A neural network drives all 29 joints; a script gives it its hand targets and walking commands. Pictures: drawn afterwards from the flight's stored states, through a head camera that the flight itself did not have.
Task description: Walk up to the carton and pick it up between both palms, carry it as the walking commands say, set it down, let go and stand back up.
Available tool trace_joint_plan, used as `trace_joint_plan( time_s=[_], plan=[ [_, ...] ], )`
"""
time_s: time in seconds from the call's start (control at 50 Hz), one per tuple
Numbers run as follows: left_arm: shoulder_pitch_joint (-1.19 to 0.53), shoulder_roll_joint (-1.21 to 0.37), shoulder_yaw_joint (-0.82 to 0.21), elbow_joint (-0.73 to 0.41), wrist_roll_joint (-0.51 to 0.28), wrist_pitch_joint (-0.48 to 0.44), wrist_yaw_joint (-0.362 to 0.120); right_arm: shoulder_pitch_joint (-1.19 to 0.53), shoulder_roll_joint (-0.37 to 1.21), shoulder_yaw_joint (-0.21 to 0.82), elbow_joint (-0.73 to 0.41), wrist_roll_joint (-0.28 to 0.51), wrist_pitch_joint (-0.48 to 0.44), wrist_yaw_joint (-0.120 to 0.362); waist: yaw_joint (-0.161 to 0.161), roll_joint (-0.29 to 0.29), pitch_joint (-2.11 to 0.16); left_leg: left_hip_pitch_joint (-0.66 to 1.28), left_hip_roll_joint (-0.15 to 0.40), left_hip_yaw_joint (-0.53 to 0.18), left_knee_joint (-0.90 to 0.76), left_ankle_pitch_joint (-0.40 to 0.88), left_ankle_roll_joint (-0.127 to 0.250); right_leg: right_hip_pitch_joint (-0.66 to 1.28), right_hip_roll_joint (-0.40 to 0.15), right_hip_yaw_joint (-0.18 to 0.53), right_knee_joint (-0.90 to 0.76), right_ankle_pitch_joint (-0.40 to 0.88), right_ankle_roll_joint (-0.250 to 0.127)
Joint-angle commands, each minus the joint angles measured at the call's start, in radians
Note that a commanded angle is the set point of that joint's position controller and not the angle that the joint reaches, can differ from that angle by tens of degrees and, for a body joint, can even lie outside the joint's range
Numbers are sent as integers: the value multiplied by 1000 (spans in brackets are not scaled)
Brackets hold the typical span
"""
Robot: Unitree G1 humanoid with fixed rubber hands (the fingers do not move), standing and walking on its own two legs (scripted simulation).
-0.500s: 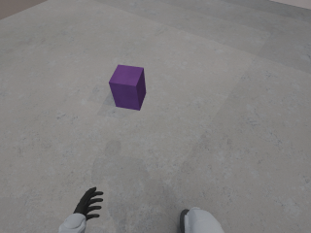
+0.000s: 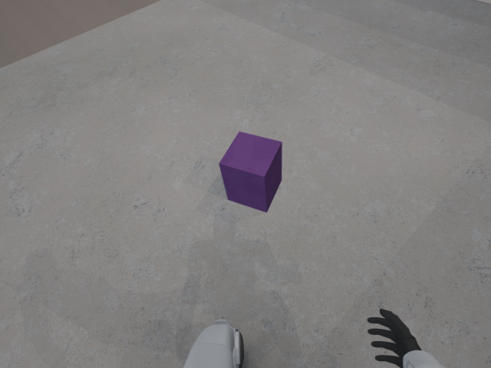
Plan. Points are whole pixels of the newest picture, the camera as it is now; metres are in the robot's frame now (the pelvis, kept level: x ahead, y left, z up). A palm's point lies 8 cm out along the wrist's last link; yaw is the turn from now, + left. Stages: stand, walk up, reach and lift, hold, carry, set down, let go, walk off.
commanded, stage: walk up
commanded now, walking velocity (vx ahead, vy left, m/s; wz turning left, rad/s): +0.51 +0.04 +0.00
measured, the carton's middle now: (253, 172) +0.96 +0.15 -0.63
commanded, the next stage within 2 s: none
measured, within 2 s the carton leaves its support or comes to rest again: neither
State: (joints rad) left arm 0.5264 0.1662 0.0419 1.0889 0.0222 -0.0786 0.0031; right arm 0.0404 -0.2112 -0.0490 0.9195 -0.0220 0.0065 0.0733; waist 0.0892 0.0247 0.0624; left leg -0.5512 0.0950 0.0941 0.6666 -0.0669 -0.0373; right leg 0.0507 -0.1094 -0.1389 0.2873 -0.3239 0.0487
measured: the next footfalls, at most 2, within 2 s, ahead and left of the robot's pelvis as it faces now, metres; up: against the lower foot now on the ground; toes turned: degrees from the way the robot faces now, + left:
left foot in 0.08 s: +0.19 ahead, +0.15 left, +0.00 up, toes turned +9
right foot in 0.60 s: +0.45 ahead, -0.11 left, +0.00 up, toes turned -9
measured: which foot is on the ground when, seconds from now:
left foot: up 0.00-0.06, down 0.08-0.60, up 0.62-1.00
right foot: down 0.00-0.08, up 0.10-0.58, down 0.60-1.00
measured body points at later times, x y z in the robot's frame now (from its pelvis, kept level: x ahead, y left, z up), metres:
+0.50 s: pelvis +0.24 +0.03 +0.00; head +0.27 +0.04 +0.45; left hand +0.40 +0.25 -0.14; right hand +0.14 -0.21 -0.13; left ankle +0.16 +0.14 -0.74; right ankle +0.39 -0.12 -0.70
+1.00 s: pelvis +0.39 +0.02 +0.01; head +0.41 -0.01 +0.45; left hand +0.33 +0.26 -0.13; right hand +0.47 -0.23 -0.16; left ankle +0.45 +0.19 -0.70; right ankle +0.41 -0.10 -0.74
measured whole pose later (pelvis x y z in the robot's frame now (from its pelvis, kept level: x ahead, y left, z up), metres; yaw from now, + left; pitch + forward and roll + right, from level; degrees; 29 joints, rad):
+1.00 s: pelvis +0.39 +0.02 +0.01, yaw +0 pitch +0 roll +2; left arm 0.38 0.19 0.04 1.08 0.02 -0.05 0.01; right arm 0.19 -0.23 -0.06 1.00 -0.02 0.04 0.01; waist 0.06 0.02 0.04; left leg -0.45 0.08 0.03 0.73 -0.20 -0.05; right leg -0.20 -0.11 -0.14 0.38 -0.17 0.00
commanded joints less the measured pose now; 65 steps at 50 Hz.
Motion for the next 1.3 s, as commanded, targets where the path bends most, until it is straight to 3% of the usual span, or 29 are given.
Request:
trace_joint_plan(
  time_s=[0.0, 0.02, 0.06, 0.08, 0.1, 0.12, 0.14, 0.2, 0.26, 0.44, 0.5, 0.56, 0.58, 0.6, 0.62, 0.64, 0.66, 0.68, 0.72, 0.9, 0.92, 0.94, 0.98, 1.04, 1.06, 1.08, 1.1, 1.14, 1.28],
  plan=[
    [-10, 178, 32, -29, -4, -3, 2, -56, -33, -9, -59, -1, -33, -16, -43, -226, 65, 159, -34, 71, -93, -87, 15, -160, -169, 70, -93, 314, -133],
    [-10, 188, 36, -23, -9, 0, 4, 0, -46, -15, -43, -6, -41, -25, -65, -184, 35, 215, -45, 86, -126, -114, 22, -142, -173, 71, -15, 386, -131],
    [-12, 157, 28, -28, -18, 2, 4, 273, -128, -43, 46, -23, -67, -50, -165, -27, -135, 593, -39, 84, -182, -125, 61, -268, -92, 22, 396, 429, -105],
    [-13, 75, 2, -65, -16, -5, 1, 414, -232, -74, 69, -39, -75, -65, -229, 188, -245, 815, 233, -282, -266, -272, 123, -551, 11, 10, 715, 44, -57],
    [7, 61, 11, -79, -17, -1, 6, 511, -319, -90, 69, -19, -79, -64, -241, 261, -345, 871, 468, -666, -453, -282, 190, -701, 75, 87, 934, -232, -78],
    [-41, 118, 29, -59, -9, 8, 3, 440, -284, -70, 70, -9, -77, -61, -187, 82, -288, 763, 460, -644, -439, -188, 179, -694, -5, 186, 1015, -165, -80],
    [-97, 114, 30, -70, -6, 9, -5, 352, -222, -53, 72, -7, -82, -60, -140, 29, -161, 626, 379, -510, -415, -77, 171, -684, -37, 187, 988, -74, -78],
    [-103, 60, 16, -60, 7, 36, -18, 241, -70, -15, 79, 0, -102, -63, -65, 109, -49, 437, 207, -236, -443, 94, 122, -603, -55, 135, 893, 64, -39],
    [-166, 60, 15, -75, 10, 69, -32, 291, -83, -10, 95, 8, -113, -65, -70, 133, -39, 428, 200, -124, -456, 201, 107, -612, -41, 108, 823, 149, -21],
    [-519, 64, 6, -168, -7, 88, -59, 434, -110, -23, 116, -4, -93, -88, -164, 171, 69, 479, 196, -18, -452, 303, 110, -584, 18, 4, 378, 273, -22],
    [-506, 71, 15, -177, -7, 62, -42, 444, -96, -24, 158, -9, -73, -95, -137, 257, 40, 439, 147, 18, -416, 187, 119, -422, 41, -5, 311, 186, -35],
    [-288, 132, 48, -97, 2, 33, -8, 456, -86, -14, 172, 3, -65, -98, -48, 9, -91, 382, 87, 49, -90, 211, 83, -114, 50, -21, 161, 235, -56],
    [-172, 217, 68, -74, 22, 23, 0, 491, -33, -4, 156, 8, -69, -101, -16, -172, -185, 243, 47, 58, 138, -69, 41, 49, -146, 190, 146, 432, -88],
    [-107, 308, 75, -78, 18, 27, 5, 570, 25, 6, 137, 13, -63, -102, -15, -366, -296, 77, -46, 24, 394, -519, 9, 144, -420, 535, 28, 549, -220],
    [-51, 300, 71, -58, 7, 24, 0, 546, -74, -12, 155, 0, -43, -109, -47, -140, -250, 46, 5, -74, 499, -533, 7, 121, -401, 516, 98, 854, -178],
    [-83, 299, 77, -63, -2, 36, 18, 526, -73, -24, 135, -5, -32, -104, -38, -189, -302, -13, -6, -107, 632, -518, 5, 91, -462, 608, 43, 565, -250],
    [-182, 247, 65, -91, 1, 38, 23, 464, -78, -26, 134, -7, -19, -96, -61, -124, -202, -12, 26, -144, 611, -431, -1, -41, -387, 522, 8, 440, -219],
    [-268, 193, 51, -104, -1, 35, 24, 439, -53, -29, 138, -4, -11, -85, -82, -143, -115, 23, 32, -141, 548, -342, 6, -164, -300, 383, -18, 356, -177],
    [-279, 148, 32, -93, 5, 23, 14, 438, -30, -30, 143, -6, 6, -70, -98, -180, -69, 94, 17, -107, 496, -269, 8, -290, -234, 242, -25, 358, -136],
    [-157, 178, 30, -67, 4, 17, 17, 231, -30, -23, 61, -15, 32, -42, -68, -223, 3, 30, 6, -57, 203, -86, -27, -327, -219, 187, -134, 55, -151],
    [-167, 174, 29, -69, 2, 16, 16, 213, -28, -20, 55, -13, 32, -46, -69, -215, 7, 66, 0, -55, 132, -77, -25, -332, -210, 166, -126, 108, -152],
    [-200, 149, 15, -67, -2, 15, 11, 205, -15, -13, 66, 2, 32, -60, -89, -202, -9, 175, -36, -54, 34, -114, -10, -324, -152, 96, -58, 349, -160],
    [-181, 158, 17, -39, -9, 27, 12, 184, -22, -3, 64, 20, 18, -81, -86, -271, -69, 255, -85, 1, -38, -161, 0, -255, -105, 45, 21, 547, -182],
    [-152, 149, 15, -22, -11, 50, 16, 248, -42, -6, 97, 14, 1, -100, -102, -161, -70, 424, -57, -5, -289, -14, -7, -309, -113, 72, 111, 318, -118],
    [-107, 95, 0, -11, -5, 59, 20, 277, -74, -10, 101, 8, -13, -105, -107, -48, -77, 487, 44, -85, -338, 61, -7, -348, -88, 71, 171, 173, -72],
    [-58, 24, -16, -20, 1, 68, 23, 274, -133, -13, 89, 1, -26, -105, -69, 144, -64, 471, 221, -280, -352, 301, 27, -407, -8, 41, 279, -89, -16],
    [-64, 30, -16, -21, -15, 94, 34, 256, -151, -20, 91, 9, -23, -99, -105, 269, -62, 381, 264, -329, -425, 148, 118, -381, 43, 66, 308, -189, -25],
    [-125, 74, -15, -29, -14, 115, 26, 150, -109, 1, 86, 7, -17, -99, -90, 202, -11, 316, 175, -282, -485, -128, 132, -373, 39, 118, 364, -134, -35],
    [-118, 40, -14, -8, -14, 91, 33, 146, -71, -2, 110, 18, -16, -107, -61, 109, -61, 323, 119, -185, -398, -49, 122, -230, 48, 100, 180, 79, -51]
  ],
)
